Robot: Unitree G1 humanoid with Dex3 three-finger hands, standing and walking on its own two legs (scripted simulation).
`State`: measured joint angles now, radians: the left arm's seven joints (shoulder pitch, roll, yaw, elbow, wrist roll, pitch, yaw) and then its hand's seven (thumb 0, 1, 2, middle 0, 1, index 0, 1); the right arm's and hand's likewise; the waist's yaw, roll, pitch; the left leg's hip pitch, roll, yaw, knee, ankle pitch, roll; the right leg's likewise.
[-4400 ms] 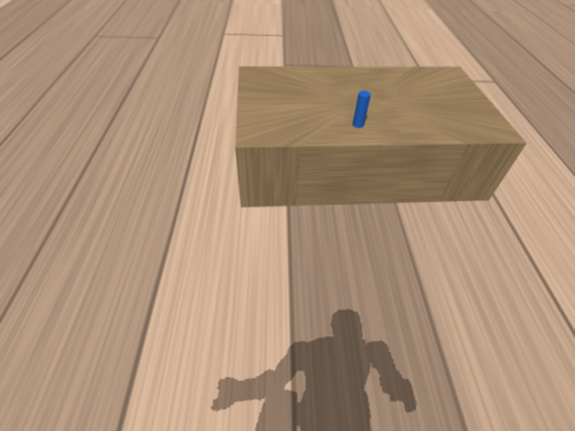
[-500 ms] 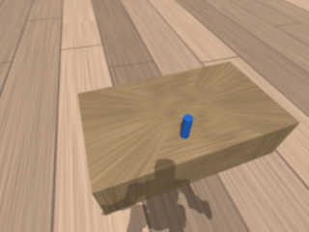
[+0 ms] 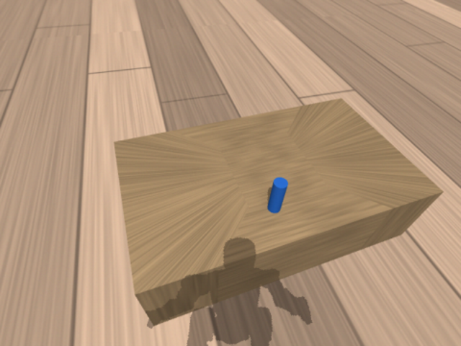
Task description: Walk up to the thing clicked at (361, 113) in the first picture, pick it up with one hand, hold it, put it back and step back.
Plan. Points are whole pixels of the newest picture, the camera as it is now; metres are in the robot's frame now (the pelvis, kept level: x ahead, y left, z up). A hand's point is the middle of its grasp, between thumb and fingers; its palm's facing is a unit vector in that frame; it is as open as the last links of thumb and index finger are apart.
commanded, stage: walk up
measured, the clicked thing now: (277, 195) +0.69 -0.20 -0.35
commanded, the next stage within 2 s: stand in 0.32 s
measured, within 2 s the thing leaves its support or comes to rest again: neither
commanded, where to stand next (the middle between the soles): +0.06 +0.00 m, yaw +1 degrees
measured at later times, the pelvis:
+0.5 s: pelvis +0.01 +0.00 +0.00, yaw +1 degrees
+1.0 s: pelvis +0.02 -0.01 +0.00, yaw +1 degrees
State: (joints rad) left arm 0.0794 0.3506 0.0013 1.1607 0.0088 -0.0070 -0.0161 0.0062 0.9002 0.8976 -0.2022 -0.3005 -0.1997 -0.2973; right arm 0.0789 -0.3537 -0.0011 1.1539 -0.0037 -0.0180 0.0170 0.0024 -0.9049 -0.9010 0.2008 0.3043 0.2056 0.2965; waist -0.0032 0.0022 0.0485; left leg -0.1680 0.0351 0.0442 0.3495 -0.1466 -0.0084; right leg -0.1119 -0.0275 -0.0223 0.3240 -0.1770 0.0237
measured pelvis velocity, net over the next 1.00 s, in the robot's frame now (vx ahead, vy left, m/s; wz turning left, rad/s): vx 0.02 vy -0.01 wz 0.01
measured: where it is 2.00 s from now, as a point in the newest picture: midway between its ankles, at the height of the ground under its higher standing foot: outside the picture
